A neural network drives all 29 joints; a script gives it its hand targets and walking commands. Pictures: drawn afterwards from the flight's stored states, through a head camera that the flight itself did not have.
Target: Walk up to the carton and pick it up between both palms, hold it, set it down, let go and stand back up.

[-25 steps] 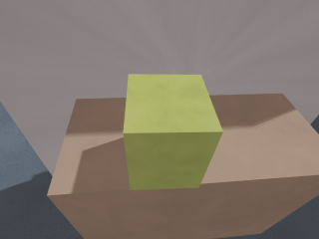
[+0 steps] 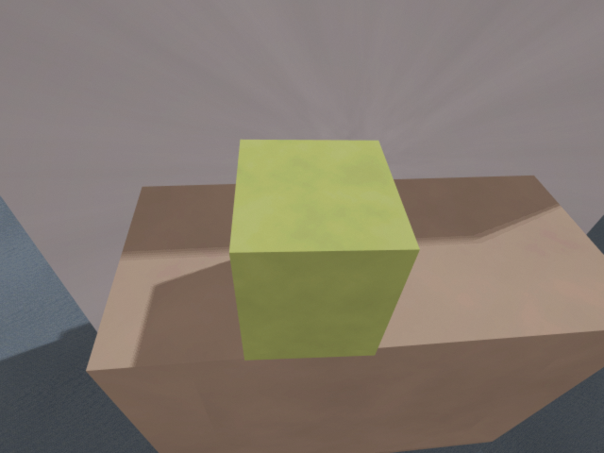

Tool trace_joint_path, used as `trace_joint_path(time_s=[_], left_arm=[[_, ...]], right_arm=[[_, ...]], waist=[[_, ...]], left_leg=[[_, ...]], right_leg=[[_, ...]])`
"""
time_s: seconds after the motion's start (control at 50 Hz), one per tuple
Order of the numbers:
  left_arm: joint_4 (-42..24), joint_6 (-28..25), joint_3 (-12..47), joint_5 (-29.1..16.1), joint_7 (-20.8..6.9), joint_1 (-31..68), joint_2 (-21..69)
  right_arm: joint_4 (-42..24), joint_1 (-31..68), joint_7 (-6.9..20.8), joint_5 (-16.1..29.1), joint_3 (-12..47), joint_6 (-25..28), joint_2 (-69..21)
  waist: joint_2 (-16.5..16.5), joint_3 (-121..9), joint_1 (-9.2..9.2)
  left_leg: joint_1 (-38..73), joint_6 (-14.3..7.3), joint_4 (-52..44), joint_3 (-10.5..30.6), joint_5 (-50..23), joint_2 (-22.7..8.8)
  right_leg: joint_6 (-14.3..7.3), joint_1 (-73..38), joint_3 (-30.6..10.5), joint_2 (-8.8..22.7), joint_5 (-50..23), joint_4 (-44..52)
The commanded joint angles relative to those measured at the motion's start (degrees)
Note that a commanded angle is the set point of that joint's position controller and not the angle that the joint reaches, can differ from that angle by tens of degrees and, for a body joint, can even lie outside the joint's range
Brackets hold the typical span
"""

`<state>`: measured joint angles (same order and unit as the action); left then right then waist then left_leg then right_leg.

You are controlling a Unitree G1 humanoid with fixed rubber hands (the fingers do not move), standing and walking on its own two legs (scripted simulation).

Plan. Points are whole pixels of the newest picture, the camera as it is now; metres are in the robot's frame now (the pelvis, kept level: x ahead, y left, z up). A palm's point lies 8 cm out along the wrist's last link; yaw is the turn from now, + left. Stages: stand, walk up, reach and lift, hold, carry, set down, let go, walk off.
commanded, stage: stand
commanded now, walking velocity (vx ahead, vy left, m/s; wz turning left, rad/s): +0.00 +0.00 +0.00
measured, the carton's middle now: (310, 252) +0.40 -0.01 +0.06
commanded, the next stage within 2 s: none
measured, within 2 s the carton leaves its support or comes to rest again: neither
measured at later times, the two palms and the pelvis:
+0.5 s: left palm out of the picture -0.01 +0.23 -0.14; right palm out of the picture +0.00 -0.24 -0.14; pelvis +0.00 +0.00 +0.00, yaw +0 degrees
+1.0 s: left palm out of the picture -0.02 +0.23 -0.14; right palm out of the picture -0.01 -0.24 -0.14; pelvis +0.00 +0.00 +0.00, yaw +0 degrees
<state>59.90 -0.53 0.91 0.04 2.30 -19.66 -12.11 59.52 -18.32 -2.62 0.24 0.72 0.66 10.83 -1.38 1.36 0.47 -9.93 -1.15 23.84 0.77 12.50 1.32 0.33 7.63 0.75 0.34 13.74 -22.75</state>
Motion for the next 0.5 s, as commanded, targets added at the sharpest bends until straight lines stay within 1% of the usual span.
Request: trace_joint_path(time_s=[0.0, 0.02, 0.04, 0.06, 0.08, 0.1, 0.14, 0.16, 0.2, 0.22, 0.24, 0.26, 0.28, 0.3, 0.32, 0.34, 0.36, 0.38, 0.42, 0.44, 0.46, 0.48], left_arm=[[-1.15, -0.44, -0.97, -0.09, 0.23, -4.14, -5.90], [-1.04, -0.45, -1.02, -0.13, 0.27, -4.20, -6.06], [-1.11, -0.48, -1.04, -0.16, 0.29, -3.95, -6.12], [-0.92, -0.46, -1.01, 0.00, 0.27, -4.49, -5.71], [-0.86, -0.52, -0.98, 0.00, 0.31, -4.57, -5.80], [-1.05, -0.62, -1.15, 0.02, 0.34, -4.57, -6.19], [-1.16, -0.61, -1.07, 0.03, 0.42, -4.37, -5.59], [-0.98, -0.55, -0.91, -0.12, 0.38, -4.74, -5.24], [-0.94, -0.51, -1.00, -0.06, 0.46, -4.17, -5.58], [-0.76, -0.40, -0.92, 0.02, 0.45, -4.73, -5.51], [-0.71, -0.31, -0.83, -0.08, 0.47, -4.18, -5.11], [-0.79, -0.29, -0.89, -0.13, 0.45, -4.25, -4.88], [-0.61, -0.36, -0.91, 0.02, 0.35, -5.22, -5.10], [-0.75, -0.41, -0.95, -0.13, 0.41, -4.47, -5.65], [-0.66, -0.47, -0.93, -0.22, 0.44, -4.09, -5.66], [-0.85, -0.53, -1.02, -0.19, 0.51, -4.01, -5.93], [-0.90, -0.59, -0.88, -0.15, 0.52, -4.02, -5.51], [-0.73, -0.56, -0.90, -0.13, 0.56, -4.15, -5.38], [-0.71, -0.64, -0.90, -0.32, 0.54, -3.99, -5.56], [-0.57, -0.60, -0.83, -0.27, 0.49, -4.54, -5.22], [-0.54, -0.60, -0.84, -0.17, 0.46, -3.92, -4.95], [-0.78, -0.61, -0.82, -0.10, 0.48, -3.71, -5.49]], right_arm=[[-1.31, -3.11, -0.26, 0.09, -0.87, 0.44, 6.00], [-0.95, -3.57, -0.25, 0.01, -0.82, 0.46, 6.04], [-1.11, -4.04, -0.26, -0.03, -1.01, 0.51, 6.53], [-0.87, -3.80, -0.29, -0.07, -1.16, 0.56, 7.12], [-0.87, -3.46, -0.28, -0.03, -1.11, 0.58, 6.76], [-0.94, -4.21, -0.23, -0.17, -1.09, 0.72, 6.18], [-1.20, -3.47, -0.32, -0.05, -1.08, 0.73, 6.15], [-1.21, -3.10, -0.33, -0.04, -0.99, 0.71, 6.26], [-0.93, -3.56, -0.33, 0.02, -0.87, 0.60, 6.10], [-0.98, -3.97, -0.37, 0.04, -0.97, 0.58, 6.32], [-0.62, -3.75, -0.37, 0.19, -0.85, 0.51, 6.07], [-0.46, -4.24, -0.40, 0.01, -0.96, 0.50, 5.97], [-0.41, -4.40, -0.37, -0.14, -1.08, 0.54, 6.03], [-0.71, -4.20, -0.33, 0.07, -1.02, 0.62, 5.84], [-0.52, -3.64, -0.33, 0.11, -0.81, 0.62, 5.72], [-0.77, -3.80, -0.30, -0.02, -0.79, 0.64, 5.67], [-0.68, -3.62, -0.33, 0.02, -0.91, 0.64, 6.15], [-0.45, -3.71, -0.33, 0.00, -0.92, 0.63, 6.16], [-0.44, -3.51, -0.41, 0.03, -0.69, 0.64, 5.45], [-0.61, -3.44, -0.41, -0.09, -0.73, 0.59, 5.66], [-0.54, -3.59, -0.43, -0.03, -0.81, 0.54, 5.82], [-0.46, -4.20, -0.38, -0.06, -0.93, 0.58, 5.95]], waist=[[2.89, 4.96, -0.07], [2.84, 4.00, -0.30], [1.76, 3.34, -0.42], [1.72, 3.46, -0.20], [1.07, 2.95, -0.11], [0.69, 1.77, -0.19], [1.20, 1.83, 0.10], [2.29, 1.96, 0.24], [0.99, 3.82, 0.09], [0.87, 3.55, 0.00], [0.59, 4.88, -0.23], [1.78, 4.23, -0.29], [2.28, 3.61, -0.02], [2.29, 3.31, -0.38], [2.27, 3.20, -0.14], [0.75, 2.94, -0.13], [1.05, 2.83, -0.31], [2.02, 3.06, -0.30], [1.35, 2.29, -0.11], [1.00, 2.77, 0.12], [1.11, 3.20, -0.37], [1.06, 2.13, -0.45]], left_leg=[[-2.26, 0.29, -4.94, 5.84, -5.25, -6.42], [-2.07, 0.26, -4.93, 6.12, -5.13, -6.78], [-2.00, 0.33, -5.08, 6.18, -5.03, -6.88], [-1.67, 0.05, -5.10, 6.29, -4.80, -6.93], [-1.09, 0.03, -4.78, 6.35, -6.31, -6.98], [-0.81, -0.14, -4.52, 6.42, -6.43, -6.94], [-0.92, -0.07, -4.30, 6.11, -7.78, -6.95], [-0.86, 0.05, -4.34, 6.10, -7.70, -6.84], [-1.50, 0.22, -4.34, 6.22, -8.51, -6.78], [-1.33, 0.03, -4.74, 6.25, -6.95, -6.94], [-1.65, 0.18, -4.72, 6.23, -7.80, -6.88], [-1.73, 0.23, -4.58, 6.03, -7.65, -6.90], [-0.95, -0.25, -4.03, 5.79, -6.28, -6.75], [-1.16, 0.17, -4.32, 5.76, -7.20, -6.64], [-0.93, 0.28, -4.42, 5.75, -7.93, -6.67], [-0.56, 0.31, -4.30, 5.89, -8.33, -6.87], [-0.79, 0.37, -4.13, 5.89, -8.99, -6.87], [-0.89, 0.29, -4.02, 5.92, -9.36, -6.80], [-0.18, 0.35, -3.56, 5.63, -10.64, -6.96], [-0.66, 0.20, -3.71, 5.65, -8.89, -6.88], [-0.57, 0.39, -3.88, 5.57, -8.34, -6.80], [-0.48, 0.26, -3.92, 5.80, -8.23, -6.94]], right_leg=[[-1.22, 3.28, -5.43, 6.08, -5.61, 4.41], [-1.12, 2.43, -5.40, 6.01, -5.13, 4.38], [-1.14, 1.77, -5.36, 5.92, -5.16, 4.19], [-1.04, 1.84, -5.07, 5.93, -4.82, 4.12], [-0.97, 1.79, -4.87, 6.00, -6.05, 4.17], [-1.27, 1.04, -4.86, 5.91, -5.85, 3.75], [-1.25, 1.41, -4.70, 5.97, -7.16, 3.81], [-1.27, 1.50, -4.86, 6.07, -7.22, 3.90], [-0.91, 1.94, -4.80, 5.97, -8.24, 3.89], [-1.07, 1.91, -4.73, 5.93, -6.41, 3.86], [-1.16, 2.67, -4.94, 5.97, -7.09, 3.98], [-1.24, 1.89, -4.93, 6.02, -6.70, 4.05], [-1.51, 1.72, -5.15, 6.05, -5.24, 3.96], [-1.44, 2.11, -4.95, 6.04, -6.56, 4.01], [-1.25, 2.18, -4.89, 6.03, -7.04, 4.11], [-1.22, 2.04, -4.62, 6.01, -7.21, 3.92], [-1.20, 1.88, -4.81, 6.11, -7.70, 4.04], [-1.11, 1.48, -4.77, 6.17, -7.82, 3.96], [-1.18, 1.24, -5.01, 6.26, -9.06, 3.84], [-1.35, 1.57, -4.88, 6.04, -7.42, 4.17], [-1.37, 1.81, -4.82, 6.12, -7.72, 4.42], [-1.51, 0.87, -4.63, 6.16, -7.55, 4.16]])
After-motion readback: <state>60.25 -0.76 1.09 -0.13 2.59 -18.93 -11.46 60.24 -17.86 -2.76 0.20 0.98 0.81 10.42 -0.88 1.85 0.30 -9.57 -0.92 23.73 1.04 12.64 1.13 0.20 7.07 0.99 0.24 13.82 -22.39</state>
